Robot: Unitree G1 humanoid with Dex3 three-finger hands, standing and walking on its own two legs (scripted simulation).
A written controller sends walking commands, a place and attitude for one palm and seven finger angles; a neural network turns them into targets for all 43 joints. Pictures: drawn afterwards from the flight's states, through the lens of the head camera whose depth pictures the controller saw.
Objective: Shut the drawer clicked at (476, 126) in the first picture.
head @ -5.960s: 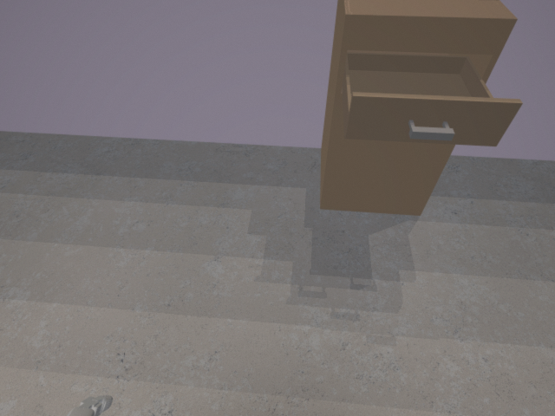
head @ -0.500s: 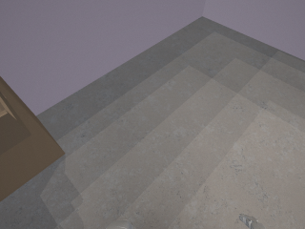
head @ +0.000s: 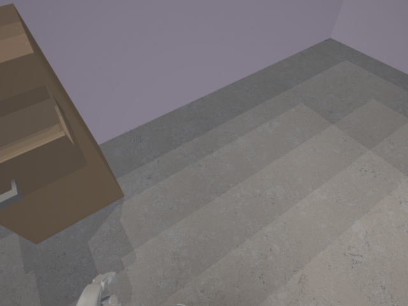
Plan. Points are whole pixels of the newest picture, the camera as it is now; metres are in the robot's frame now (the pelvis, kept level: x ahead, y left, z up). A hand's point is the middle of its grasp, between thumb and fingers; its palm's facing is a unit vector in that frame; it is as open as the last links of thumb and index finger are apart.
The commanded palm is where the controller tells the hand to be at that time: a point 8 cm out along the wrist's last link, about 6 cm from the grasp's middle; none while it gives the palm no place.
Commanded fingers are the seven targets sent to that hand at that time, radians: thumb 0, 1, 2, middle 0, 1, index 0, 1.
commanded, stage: turn to face it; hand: left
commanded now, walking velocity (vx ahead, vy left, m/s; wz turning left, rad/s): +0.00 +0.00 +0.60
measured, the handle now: out of the picture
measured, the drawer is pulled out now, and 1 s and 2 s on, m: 0.26 0.26 0.26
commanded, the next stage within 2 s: take the last steps up to it in 0.88 s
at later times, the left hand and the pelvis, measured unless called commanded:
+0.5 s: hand out of the picture -0.06 +0.25 -0.18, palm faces +0.37 -0.89 -0.27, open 7.3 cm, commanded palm none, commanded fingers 0.00 0.90 0.90 -0.20 -0.30 -0.20 -0.30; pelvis -0.02 +0.03 +0.00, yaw +19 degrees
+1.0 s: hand out of the picture -0.05 +0.19 -0.13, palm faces +0.53 -0.81 -0.27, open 7.3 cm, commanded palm none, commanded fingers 0.00 0.90 0.90 -0.20 -0.30 -0.20 -0.30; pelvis -0.02 -0.01 +0.01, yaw +30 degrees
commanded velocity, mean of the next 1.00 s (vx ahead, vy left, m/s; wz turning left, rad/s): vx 0.01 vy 0.00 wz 0.42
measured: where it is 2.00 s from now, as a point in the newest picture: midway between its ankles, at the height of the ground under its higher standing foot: outside the picture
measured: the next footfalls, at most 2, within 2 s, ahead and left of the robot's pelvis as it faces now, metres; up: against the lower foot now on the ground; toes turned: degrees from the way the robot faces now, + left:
left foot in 0.42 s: +0.00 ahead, +0.15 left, +0.00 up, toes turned +23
right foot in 0.86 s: +0.07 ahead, -0.07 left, +0.00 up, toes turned +23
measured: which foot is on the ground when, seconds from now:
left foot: up 0.00-0.40, down 0.42-0.86, up 0.88-1.00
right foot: down 0.00-0.42, up 0.44-0.84, down 0.86-1.00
